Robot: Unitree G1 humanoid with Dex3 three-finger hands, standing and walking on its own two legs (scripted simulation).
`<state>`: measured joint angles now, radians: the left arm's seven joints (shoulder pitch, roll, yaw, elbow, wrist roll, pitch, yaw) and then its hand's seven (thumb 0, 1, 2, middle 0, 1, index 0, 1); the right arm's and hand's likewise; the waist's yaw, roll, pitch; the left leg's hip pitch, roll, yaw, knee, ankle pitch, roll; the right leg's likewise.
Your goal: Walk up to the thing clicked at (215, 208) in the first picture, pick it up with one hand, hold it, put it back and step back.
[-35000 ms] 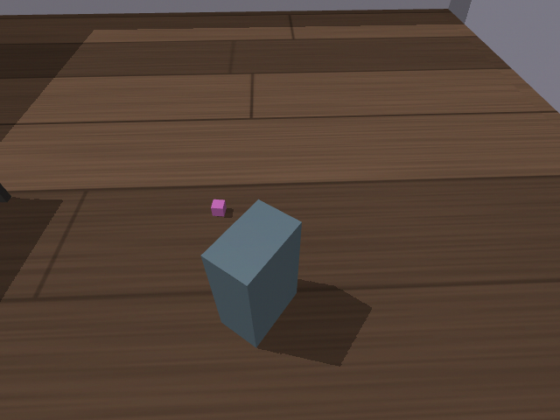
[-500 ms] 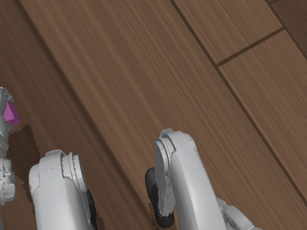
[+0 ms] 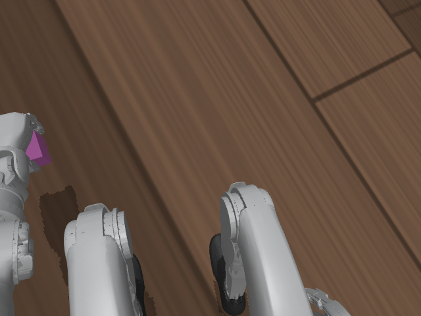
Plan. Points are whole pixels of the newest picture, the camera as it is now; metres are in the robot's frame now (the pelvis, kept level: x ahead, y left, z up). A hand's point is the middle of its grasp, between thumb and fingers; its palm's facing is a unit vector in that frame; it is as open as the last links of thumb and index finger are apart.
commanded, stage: lift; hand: left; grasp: from above
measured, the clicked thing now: (27, 151) +0.45 +0.32 -0.18
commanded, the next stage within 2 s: hold in 1.54 s
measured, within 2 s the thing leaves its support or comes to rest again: neither
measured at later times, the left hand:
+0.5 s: hand out of the picture +0.38 +0.32 -0.01, palm faces -0.39 -0.14 -0.91, open 8.6 cm
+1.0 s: hand out of the picture +0.34 +0.29 +0.20, palm faces -0.40 -0.18 -0.90, open 8.6 cm
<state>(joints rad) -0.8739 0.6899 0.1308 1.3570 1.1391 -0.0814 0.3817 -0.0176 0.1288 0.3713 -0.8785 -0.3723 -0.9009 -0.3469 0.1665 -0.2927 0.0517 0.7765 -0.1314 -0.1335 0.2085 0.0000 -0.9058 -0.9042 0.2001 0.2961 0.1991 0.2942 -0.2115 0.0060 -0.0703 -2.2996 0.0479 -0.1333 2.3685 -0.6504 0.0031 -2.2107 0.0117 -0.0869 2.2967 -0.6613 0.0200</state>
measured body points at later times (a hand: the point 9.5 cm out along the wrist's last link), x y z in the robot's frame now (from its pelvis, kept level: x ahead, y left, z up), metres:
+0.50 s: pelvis +0.00 +0.00 +0.10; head +0.17 +0.05 +0.51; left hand +0.40 +0.32 +0.04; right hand +0.12 -0.26 -0.02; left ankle +0.09 +0.13 -0.31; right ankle +0.10 -0.12 -0.31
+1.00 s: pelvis +0.03 +0.01 +0.29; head +0.12 +0.03 +0.73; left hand +0.36 +0.29 +0.25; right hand +0.16 -0.24 +0.17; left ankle +0.08 +0.13 -0.31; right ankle +0.10 -0.12 -0.31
